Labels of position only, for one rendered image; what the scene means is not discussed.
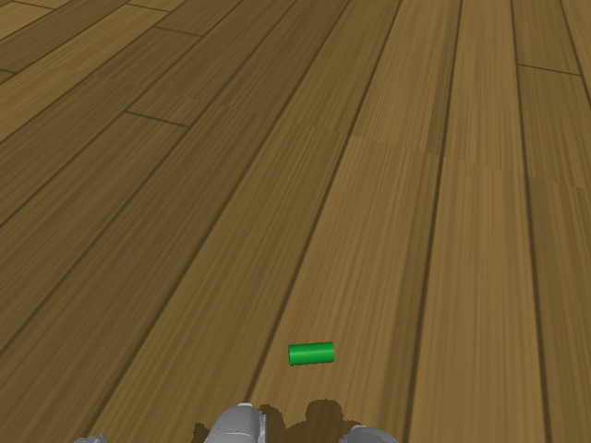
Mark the can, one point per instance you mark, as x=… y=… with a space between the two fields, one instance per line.
x=311 y=353

